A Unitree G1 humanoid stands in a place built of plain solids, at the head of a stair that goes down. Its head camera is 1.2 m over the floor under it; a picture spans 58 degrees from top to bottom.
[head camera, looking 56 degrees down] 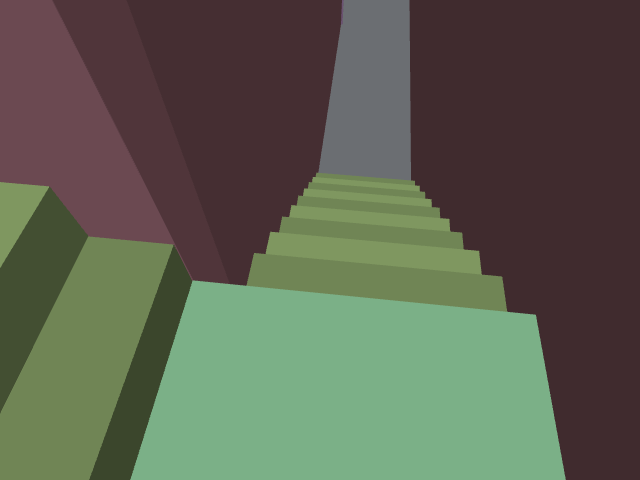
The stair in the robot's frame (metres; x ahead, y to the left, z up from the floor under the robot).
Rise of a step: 0.21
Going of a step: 0.25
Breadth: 0.94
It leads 6 degrees to the right of straight ahead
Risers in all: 10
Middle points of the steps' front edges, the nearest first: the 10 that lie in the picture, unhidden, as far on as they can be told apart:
0.59 -0.18 0.00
0.84 -0.21 -0.21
1.08 -0.24 -0.41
1.32 -0.27 -0.62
1.57 -0.29 -0.83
1.81 -0.32 -1.03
2.06 -0.35 -1.24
2.30 -0.37 -1.45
2.55 -0.40 -1.66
2.79 -0.43 -1.86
